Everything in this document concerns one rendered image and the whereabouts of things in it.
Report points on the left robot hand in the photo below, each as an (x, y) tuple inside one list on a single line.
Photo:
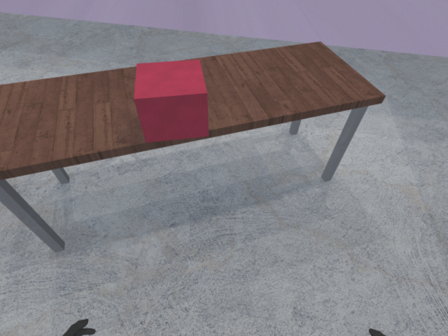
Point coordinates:
[(78, 329)]

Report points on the table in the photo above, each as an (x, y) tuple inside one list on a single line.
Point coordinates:
[(52, 123)]

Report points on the carton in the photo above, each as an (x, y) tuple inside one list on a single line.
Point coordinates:
[(171, 100)]

